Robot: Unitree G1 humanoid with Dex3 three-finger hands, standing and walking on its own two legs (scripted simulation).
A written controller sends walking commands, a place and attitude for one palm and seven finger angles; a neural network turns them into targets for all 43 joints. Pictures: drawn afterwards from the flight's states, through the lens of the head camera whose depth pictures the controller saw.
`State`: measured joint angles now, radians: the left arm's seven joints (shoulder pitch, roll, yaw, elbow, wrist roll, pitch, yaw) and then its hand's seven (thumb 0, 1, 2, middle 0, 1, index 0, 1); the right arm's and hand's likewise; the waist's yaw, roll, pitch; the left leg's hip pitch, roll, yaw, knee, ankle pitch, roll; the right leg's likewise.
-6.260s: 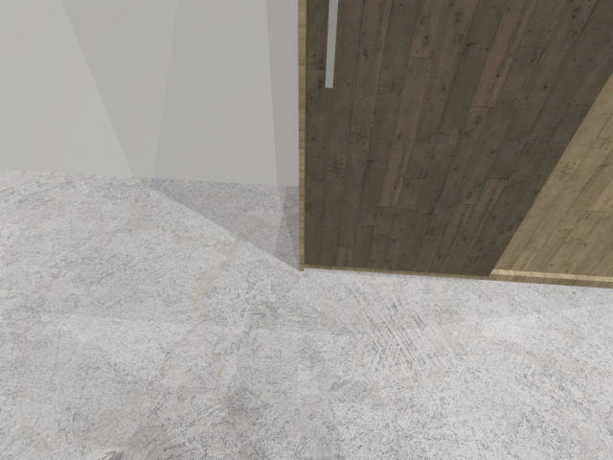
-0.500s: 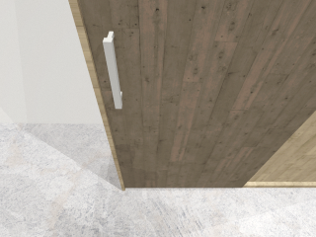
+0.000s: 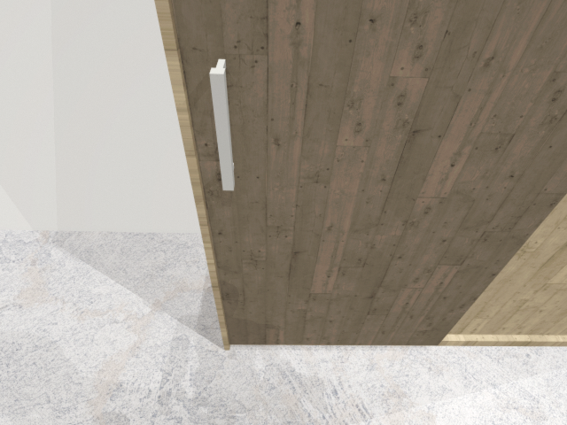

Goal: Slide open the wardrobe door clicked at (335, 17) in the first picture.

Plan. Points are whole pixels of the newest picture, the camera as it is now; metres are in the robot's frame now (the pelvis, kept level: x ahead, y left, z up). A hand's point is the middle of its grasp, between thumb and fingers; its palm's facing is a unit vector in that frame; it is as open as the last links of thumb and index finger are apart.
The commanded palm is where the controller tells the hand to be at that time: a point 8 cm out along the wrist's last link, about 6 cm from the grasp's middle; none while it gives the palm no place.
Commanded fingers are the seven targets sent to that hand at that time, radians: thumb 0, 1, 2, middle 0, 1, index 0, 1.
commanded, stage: look again from close up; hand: left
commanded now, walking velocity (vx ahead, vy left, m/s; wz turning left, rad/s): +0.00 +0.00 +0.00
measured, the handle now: (225, 130) +0.51 +0.13 +0.17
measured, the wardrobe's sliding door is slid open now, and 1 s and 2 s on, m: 0.00 0.00 0.00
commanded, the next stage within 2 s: none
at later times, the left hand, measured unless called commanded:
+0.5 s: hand out of the picture -0.09 +0.27 -0.17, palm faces +0.03 -0.96 -0.29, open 7.4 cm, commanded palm none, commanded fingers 0.00 0.90 0.90 -0.20 -0.30 -0.20 -0.30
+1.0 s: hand out of the picture -0.10 +0.31 -0.17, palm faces +0.06 -0.97 -0.25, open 7.4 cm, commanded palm none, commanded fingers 0.00 0.90 0.90 -0.20 -0.30 -0.20 -0.30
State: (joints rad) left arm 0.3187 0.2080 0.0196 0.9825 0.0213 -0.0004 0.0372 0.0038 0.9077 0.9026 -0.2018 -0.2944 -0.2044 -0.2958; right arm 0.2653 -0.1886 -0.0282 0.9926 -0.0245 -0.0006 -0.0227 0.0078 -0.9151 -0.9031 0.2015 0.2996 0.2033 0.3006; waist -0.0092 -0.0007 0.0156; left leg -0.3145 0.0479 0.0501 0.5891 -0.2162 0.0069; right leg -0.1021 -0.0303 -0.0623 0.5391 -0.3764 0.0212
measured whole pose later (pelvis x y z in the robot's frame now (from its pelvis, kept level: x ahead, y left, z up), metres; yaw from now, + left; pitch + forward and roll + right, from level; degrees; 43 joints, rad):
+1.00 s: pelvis -0.12 +0.09 +0.00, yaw +1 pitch -3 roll -1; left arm 0.27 0.27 0.04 1.02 0.02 0.03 0.01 0.01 0.91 0.90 -0.20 -0.29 -0.21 -0.30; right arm 0.24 -0.25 -0.03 1.02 -0.02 0.01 -0.01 0.01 -0.91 -0.90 0.20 0.30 0.20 0.30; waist 0.02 -0.03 0.05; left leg -0.28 -0.03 0.03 0.57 -0.24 0.06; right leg -0.27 -0.06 0.01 0.58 -0.33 0.01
